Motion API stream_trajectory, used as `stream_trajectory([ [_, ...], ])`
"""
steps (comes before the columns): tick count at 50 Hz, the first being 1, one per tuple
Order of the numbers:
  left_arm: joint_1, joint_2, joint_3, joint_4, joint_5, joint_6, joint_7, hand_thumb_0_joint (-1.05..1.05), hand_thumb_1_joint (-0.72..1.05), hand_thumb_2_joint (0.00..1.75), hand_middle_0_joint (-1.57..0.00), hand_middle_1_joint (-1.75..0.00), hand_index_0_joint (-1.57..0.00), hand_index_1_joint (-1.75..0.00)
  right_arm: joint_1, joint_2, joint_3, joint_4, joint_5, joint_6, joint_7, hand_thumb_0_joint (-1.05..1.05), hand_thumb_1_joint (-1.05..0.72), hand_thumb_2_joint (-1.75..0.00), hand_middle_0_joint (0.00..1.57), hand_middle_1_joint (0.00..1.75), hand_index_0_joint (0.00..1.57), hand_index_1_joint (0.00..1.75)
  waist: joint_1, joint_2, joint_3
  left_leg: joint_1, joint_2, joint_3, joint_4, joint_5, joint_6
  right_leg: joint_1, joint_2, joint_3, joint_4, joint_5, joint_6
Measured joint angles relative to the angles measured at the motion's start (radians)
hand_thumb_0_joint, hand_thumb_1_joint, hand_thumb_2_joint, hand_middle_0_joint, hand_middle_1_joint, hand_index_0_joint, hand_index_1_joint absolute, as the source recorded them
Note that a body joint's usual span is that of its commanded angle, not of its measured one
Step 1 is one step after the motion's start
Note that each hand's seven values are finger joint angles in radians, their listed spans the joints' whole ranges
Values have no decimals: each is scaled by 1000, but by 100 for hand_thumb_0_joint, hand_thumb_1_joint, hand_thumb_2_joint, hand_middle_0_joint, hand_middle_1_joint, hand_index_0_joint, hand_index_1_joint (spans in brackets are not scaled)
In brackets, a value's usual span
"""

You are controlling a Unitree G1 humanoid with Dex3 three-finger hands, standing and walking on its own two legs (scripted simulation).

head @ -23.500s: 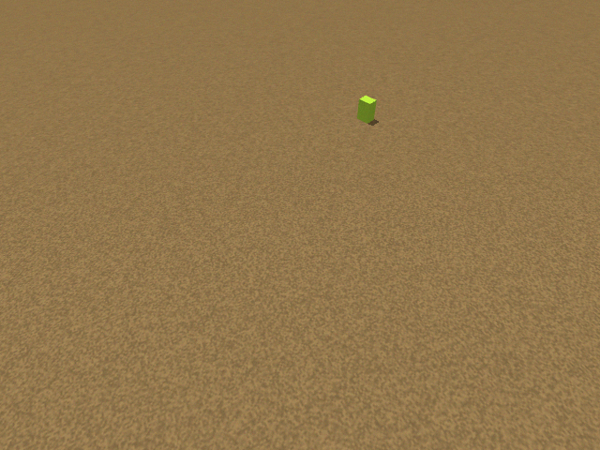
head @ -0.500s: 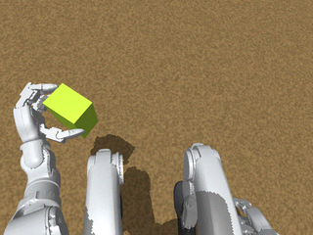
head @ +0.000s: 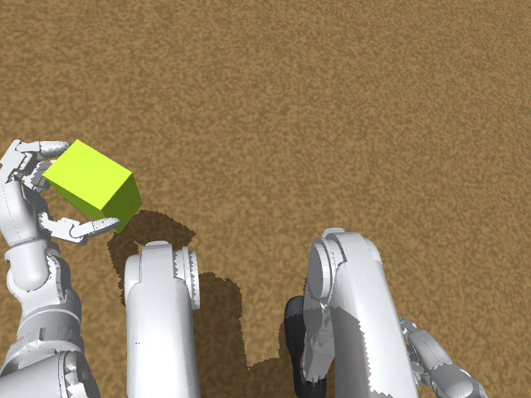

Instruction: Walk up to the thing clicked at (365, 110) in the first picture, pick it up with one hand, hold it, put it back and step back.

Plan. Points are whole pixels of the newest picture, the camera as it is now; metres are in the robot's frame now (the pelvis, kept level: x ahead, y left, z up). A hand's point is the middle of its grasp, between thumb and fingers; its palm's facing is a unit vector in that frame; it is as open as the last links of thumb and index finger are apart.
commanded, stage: crouch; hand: left
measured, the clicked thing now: (100, 191) +0.42 +0.24 -0.10
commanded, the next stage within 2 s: lower in 0.08 s
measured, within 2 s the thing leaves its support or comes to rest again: rests again in 1.72 s
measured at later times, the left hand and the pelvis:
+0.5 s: hand (81, 206) +0.40 +0.28 -0.13, palm faces +0.38 -0.92 -0.03, open 12.3 cm; pelvis +0.00 +0.01 -0.03, yaw -3 degrees
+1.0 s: hand (90, 209) +0.41 +0.28 -0.18, palm faces +0.38 -0.92 -0.02, open 12.3 cm; pelvis -0.01 +0.02 -0.04, yaw -6 degrees
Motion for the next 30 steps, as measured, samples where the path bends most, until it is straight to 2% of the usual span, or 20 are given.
stream_trajectory([
  [14, 15, 36, 3, 19, 5, -38, 45, -1, -61, 70, -64, -106, -65, -106, -31, -11, 43, -14, -33, 16, 24, 0, -94, -91, 21, 30, 20, 30, -14, -18, 53, -22, -6, -33, 64, -3, 1, -7, 9, -21, 38, 7, 10],
  [20, 16, 68, 19, 86, 3, -73, 67, -1, -61, 70, -64, -105, -65, -105, -44, -17, 84, -24, -50, 17, 34, 0, -94, -91, 21, 30, 20, 30, -32, -37, 87, -23, -5, -50, 91, -2, 2, -4, 17, -33, 51, 17, 14],
  [30, 3, 143, 51, 179, 23, -150, 96, -1, -61, 71, -64, -105, -65, -105, -73, -26, 153, -40, -94, 14, 45, 0, -94, -91, 21, 30, 20, 30, -63, -85, 154, -16, -8, -89, 141, -2, 1, 16, 30, -61, 70, 31, 19],
])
